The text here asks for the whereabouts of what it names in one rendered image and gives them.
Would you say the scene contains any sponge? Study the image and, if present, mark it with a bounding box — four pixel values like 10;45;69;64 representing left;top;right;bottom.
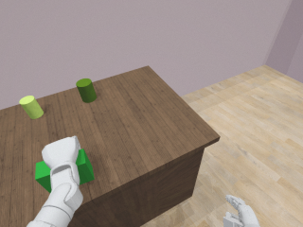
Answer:
35;148;95;193

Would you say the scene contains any robot left hand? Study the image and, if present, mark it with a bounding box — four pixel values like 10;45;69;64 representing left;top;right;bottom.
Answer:
42;135;81;169

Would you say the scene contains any robot left forearm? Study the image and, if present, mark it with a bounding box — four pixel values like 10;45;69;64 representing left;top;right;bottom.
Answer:
27;162;83;227

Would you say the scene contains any table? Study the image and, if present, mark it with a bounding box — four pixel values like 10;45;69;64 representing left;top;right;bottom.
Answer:
0;65;221;227

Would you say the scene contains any robot right hand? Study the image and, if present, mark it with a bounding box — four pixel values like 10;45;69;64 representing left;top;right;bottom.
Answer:
223;195;260;227

